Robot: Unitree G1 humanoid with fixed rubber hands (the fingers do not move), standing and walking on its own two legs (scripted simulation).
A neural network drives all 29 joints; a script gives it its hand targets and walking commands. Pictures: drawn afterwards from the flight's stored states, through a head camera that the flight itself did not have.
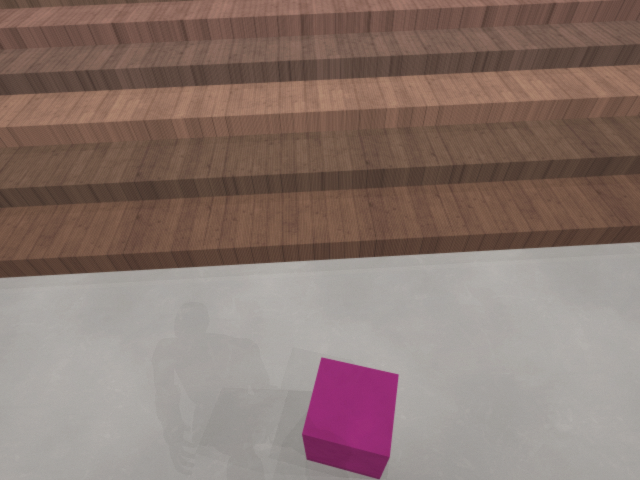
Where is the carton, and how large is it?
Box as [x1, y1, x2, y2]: [302, 357, 398, 478]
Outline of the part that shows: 321,357 302,432 306,457 310,460 379,478 389,457 398,374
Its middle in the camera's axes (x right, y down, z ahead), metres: +0.09 +0.50 +1.06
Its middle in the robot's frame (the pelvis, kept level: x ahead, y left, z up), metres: +0.40 -0.04 -0.65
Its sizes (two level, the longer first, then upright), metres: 0.210 0.200 0.250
